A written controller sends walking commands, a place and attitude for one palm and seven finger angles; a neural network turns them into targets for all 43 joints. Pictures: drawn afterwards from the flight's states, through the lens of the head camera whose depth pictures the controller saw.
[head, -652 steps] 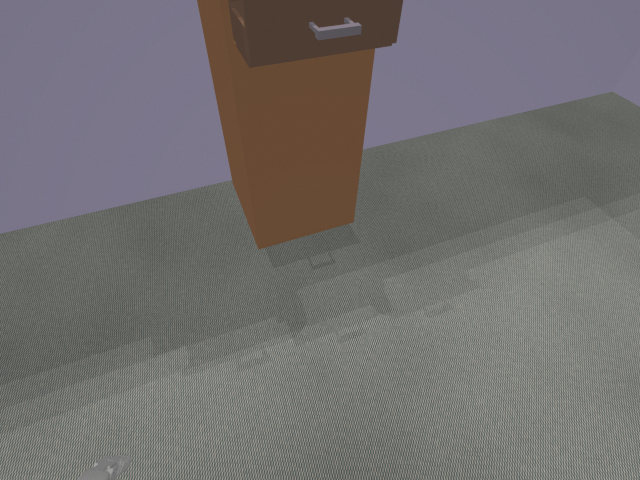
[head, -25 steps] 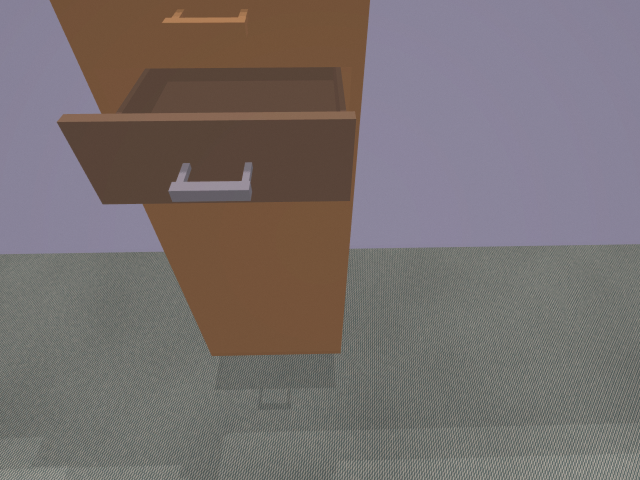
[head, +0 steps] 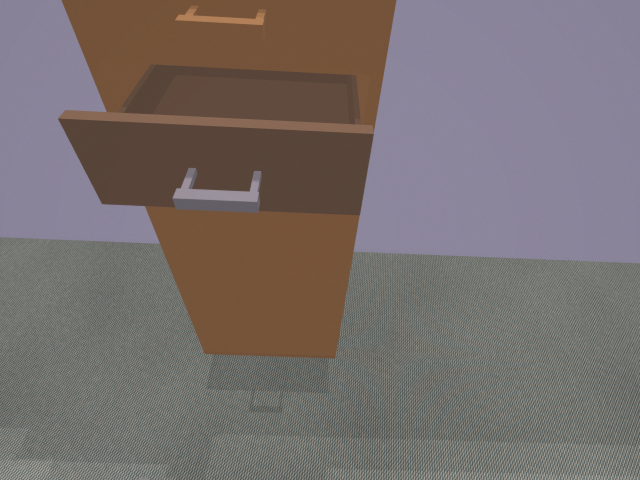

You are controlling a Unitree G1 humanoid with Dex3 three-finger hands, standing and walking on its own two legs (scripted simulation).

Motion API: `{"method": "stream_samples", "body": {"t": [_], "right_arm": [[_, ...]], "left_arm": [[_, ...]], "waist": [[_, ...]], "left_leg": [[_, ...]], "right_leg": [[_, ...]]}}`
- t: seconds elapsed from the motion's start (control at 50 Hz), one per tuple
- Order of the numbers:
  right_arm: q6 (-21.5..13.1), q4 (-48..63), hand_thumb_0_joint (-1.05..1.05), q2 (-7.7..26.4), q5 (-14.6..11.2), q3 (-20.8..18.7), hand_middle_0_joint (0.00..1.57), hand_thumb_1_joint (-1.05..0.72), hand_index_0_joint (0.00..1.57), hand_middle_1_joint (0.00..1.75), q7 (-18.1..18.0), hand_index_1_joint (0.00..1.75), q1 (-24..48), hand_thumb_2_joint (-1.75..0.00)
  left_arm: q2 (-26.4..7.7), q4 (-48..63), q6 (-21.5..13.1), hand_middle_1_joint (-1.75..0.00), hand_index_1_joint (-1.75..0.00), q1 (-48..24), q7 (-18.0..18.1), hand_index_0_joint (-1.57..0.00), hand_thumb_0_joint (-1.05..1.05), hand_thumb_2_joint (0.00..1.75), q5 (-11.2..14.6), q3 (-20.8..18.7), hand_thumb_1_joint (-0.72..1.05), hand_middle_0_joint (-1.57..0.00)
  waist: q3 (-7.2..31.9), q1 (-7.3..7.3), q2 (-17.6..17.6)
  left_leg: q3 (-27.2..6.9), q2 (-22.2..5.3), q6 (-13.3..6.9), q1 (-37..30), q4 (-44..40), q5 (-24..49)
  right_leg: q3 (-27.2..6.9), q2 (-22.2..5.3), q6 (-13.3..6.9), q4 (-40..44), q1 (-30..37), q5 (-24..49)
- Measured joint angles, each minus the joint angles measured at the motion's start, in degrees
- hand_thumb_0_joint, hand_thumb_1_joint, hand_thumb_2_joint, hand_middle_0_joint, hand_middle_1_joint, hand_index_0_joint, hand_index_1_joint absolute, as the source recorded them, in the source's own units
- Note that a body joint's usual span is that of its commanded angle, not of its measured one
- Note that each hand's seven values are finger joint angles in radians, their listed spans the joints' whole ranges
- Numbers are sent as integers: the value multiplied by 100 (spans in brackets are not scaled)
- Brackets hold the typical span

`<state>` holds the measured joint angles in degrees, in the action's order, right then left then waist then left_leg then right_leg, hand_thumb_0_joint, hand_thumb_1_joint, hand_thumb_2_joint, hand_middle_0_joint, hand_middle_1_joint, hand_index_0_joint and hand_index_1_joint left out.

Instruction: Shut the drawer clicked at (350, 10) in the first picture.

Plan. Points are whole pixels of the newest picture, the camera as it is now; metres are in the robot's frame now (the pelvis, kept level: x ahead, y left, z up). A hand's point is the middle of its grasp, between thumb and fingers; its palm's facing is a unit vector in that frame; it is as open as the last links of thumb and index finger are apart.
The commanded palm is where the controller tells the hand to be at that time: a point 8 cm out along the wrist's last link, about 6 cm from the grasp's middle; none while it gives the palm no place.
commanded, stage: raise the hand and make a fist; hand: left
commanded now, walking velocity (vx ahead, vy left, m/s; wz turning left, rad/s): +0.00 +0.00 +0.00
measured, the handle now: (220, 189) +0.44 +0.17 +0.13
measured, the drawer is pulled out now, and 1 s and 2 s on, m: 0.15 0.15 0.15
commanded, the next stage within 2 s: bring the fist close to the handle in 1.80 s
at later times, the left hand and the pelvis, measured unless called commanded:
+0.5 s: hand (178, 447) +0.14 +0.15 +0.07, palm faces +0.22 -0.97 -0.09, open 5.0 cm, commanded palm +0.14 +0.20 +0.06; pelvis -0.01 -0.07 -0.04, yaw +6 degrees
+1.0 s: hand (178, 350) +0.21 +0.16 +0.13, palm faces -0.01 -1.00 -0.02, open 3.1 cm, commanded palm +0.18 +0.20 +0.16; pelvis +0.02 -0.03 -0.01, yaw -1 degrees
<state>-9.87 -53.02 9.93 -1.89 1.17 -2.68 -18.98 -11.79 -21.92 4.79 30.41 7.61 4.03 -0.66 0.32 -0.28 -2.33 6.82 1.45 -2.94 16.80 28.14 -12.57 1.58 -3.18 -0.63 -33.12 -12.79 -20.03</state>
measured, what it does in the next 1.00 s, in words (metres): stands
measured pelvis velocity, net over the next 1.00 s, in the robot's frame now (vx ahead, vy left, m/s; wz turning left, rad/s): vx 0.02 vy -0.03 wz -0.02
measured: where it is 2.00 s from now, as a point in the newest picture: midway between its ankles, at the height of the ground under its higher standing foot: outside the picture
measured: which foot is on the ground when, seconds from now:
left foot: down 0.00-1.00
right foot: down 0.00-1.00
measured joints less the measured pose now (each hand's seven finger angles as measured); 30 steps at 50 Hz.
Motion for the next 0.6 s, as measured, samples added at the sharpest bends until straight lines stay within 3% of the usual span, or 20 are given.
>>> {"method": "stream_samples", "body": {"t": [0.04,0.1,0.16,0.22,0.28,0.36,0.4,0.44,0.48,0.52,0.56,0.6], "right_arm": [[-360,376,1,84,-79,-26,20,-91,20,30,-35,30,-65,-90],[-649,841,1,330,-34,-81,20,-91,20,30,-24,30,103,-90],[-604,1186,1,362,81,-155,20,-91,20,30,103,30,466,-90],[-380,1579,1,262,120,-223,20,-90,20,30,264,30,782,-90],[-106,2085,1,277,98,-275,20,-90,20,30,277,30,949,-90],[131,2523,1,358,84,-391,20,-90,20,30,180,30,981,-90],[117,2560,1,390,83,-399,20,-90,20,30,112,30,919,-90],[30,2456,1,435,54,-346,20,-90,20,30,51,30,881,-90],[-86,2285,1,494,14,-236,20,-90,20,30,-5,30,873,-90],[-167,2102,1,509,-26,-110,20,-90,20,30,-53,30,862,-90],[-169,1961,1,466,-69,10,20,-90,20,30,-94,30,806,-90],[-110,1888,1,402,-122,106,20,-90,20,30,-120,30,717,-90]], "left_arm": [[-87,1298,-165,-33,-33,64,209,-23,5,89,219,19,97,-23],[134,2349,-776,-37,-37,-309,100,-26,4,89,317,100,96,-26],[459,2564,-1788,-41,-41,-631,-570,-30,2,89,478,72,95,-30],[606,2371,-2599,-47,-47,-682,-1561,-35,1,89,665,45,93,-35],[478,2287,-2485,-53,-53,-352,-1990,-41,1,89,638,-49,92,-41],[93,2568,-2155,-62,-62,413,-1706,-50,1,89,670,-394,91,-50],[-56,2841,-2348,-66,-66,664,-1543,-54,2,89,790,-660,91,-54],[-123,3060,-2757,-70,-70,637,-1581,-57,2,89,996,-896,91,-58],[-106,3179,-3138,-74,-74,303,-1827,-61,2,90,1253,-974,91,-61],[-73,3190,-3251,-79,-79,-218,-2212,-65,2,90,1423,-901,91,-65],[-121,3073,-2955,-83,-83,-739,-2605,-69,2,90,1449,-775,91,-69],[-256,2825,-2355,-87,-87,-1162,-2872,-73,1,90,1393,-684,91,-73]], "waist": [[116,61,79],[319,195,443],[614,213,523],[655,140,245],[506,23,9],[440,-165,40],[504,-250,138],[530,-302,273],[474,-313,438],[407,-300,566],[407,-264,613],[414,-187,610]], "left_leg": [[-86,102,-8,53,60,5],[-270,104,-25,350,453,-133],[-280,-20,42,856,927,-322],[-266,-150,152,1303,1432,-525],[-328,-247,258,1545,1810,-684],[-509,-356,371,1704,2107,-830],[-639,-388,412,1802,2224,-880],[-784,-404,439,1887,2337,-914],[-918,-404,429,1922,2420,-927],[-984,-405,389,1903,2418,-908],[-952,-405,338,1840,2300,-855],[-856,-403,308,1703,2089,-779]], "right_leg": [[29,-20,-48,-156,-113,-71],[136,12,109,-204,-195,-198],[137,110,76,-611,-684,-308],[112,212,-56,-1176,-1174,-550],[165,298,-191,-1569,-1411,-742],[332,416,-310,-1742,-1467,-878],[453,463,-349,-1765,-1481,-919],[590,500,-381,-1777,-1474,-950],[718,525,-395,-1765,-1422,-958],[780,541,-387,-1717,-1365,-933],[749,541,-368,-1632,-1335,-878],[652,531,-347,-1513,-1279,-810]]}}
